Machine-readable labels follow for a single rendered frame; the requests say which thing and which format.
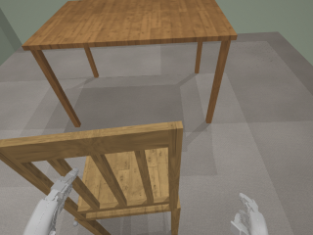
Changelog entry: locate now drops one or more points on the robot left hand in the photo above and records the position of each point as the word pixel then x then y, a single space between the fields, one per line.
pixel 44 216

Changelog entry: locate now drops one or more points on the table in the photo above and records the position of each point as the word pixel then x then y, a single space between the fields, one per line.
pixel 106 23

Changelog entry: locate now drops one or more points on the robot right hand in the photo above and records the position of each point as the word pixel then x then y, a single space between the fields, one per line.
pixel 254 221

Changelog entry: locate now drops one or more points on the chair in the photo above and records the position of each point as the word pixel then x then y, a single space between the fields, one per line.
pixel 129 170

